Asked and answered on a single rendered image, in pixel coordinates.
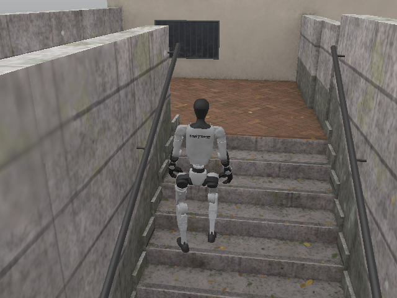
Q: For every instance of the stairs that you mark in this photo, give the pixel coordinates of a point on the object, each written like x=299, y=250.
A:
x=276, y=233

